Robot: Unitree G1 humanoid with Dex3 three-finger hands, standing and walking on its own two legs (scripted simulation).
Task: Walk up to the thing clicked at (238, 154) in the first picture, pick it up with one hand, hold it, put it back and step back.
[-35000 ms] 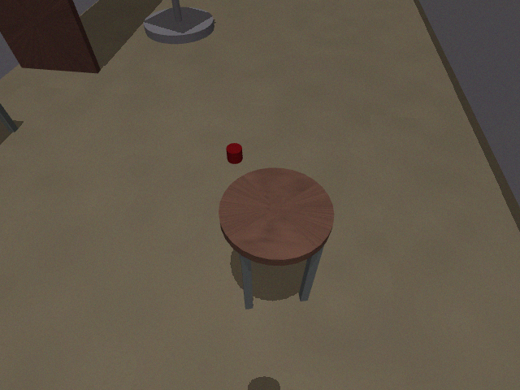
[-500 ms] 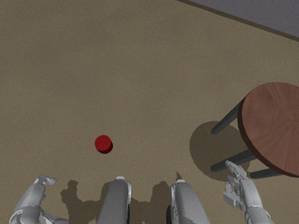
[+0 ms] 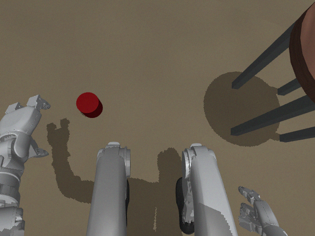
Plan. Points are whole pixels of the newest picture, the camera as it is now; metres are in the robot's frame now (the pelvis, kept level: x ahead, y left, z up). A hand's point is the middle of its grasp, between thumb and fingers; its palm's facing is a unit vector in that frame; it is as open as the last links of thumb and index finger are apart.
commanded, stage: rise first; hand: left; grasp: from above
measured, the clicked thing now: (90, 105) +0.50 +0.28 -0.38
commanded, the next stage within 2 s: approach in 1.04 s
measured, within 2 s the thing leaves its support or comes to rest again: neither
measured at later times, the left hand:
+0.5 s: hand (52, 118) +0.40 +0.34 -0.21, palm faces -0.46 -0.08 -0.88, open 14.0 cm
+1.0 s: hand (60, 113) +0.43 +0.34 -0.25, palm faces -0.45 -0.06 -0.89, open 14.1 cm
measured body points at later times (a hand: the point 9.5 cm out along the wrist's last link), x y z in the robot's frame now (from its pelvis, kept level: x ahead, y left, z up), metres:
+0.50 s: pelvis -0.01 +0.01 -0.06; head +0.21 +0.07 +0.33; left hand +0.42 +0.34 -0.16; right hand +0.09 -0.27 -0.18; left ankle +0.09 +0.14 -0.39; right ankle +0.09 -0.12 -0.39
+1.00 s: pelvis +0.00 +0.01 -0.09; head +0.24 +0.07 +0.29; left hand +0.45 +0.34 -0.20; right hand +0.08 -0.27 -0.20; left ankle +0.09 +0.14 -0.39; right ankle +0.09 -0.12 -0.39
